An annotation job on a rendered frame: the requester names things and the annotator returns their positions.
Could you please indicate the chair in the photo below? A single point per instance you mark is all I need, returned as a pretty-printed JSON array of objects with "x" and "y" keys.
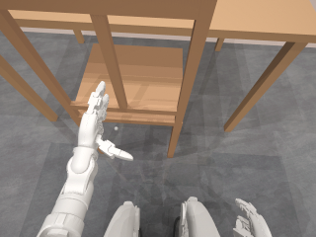
[{"x": 145, "y": 84}]

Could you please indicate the robot thigh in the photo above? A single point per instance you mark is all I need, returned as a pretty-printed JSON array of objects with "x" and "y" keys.
[
  {"x": 195, "y": 216},
  {"x": 125, "y": 221}
]

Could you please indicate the table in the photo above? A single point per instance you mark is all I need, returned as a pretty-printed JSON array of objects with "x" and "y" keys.
[{"x": 293, "y": 21}]

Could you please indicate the robot right hand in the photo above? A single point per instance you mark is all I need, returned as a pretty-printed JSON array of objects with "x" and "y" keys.
[{"x": 256, "y": 226}]

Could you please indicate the robot left hand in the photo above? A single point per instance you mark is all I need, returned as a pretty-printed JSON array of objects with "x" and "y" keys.
[{"x": 91, "y": 125}]

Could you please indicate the robot right thigh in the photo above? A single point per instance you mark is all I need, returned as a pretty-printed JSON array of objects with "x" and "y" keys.
[{"x": 195, "y": 216}]

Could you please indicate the left robot forearm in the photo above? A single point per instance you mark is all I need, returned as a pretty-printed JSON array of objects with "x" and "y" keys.
[{"x": 67, "y": 216}]

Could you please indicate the robot left thigh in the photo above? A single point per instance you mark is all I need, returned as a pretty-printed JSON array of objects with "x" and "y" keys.
[{"x": 125, "y": 221}]

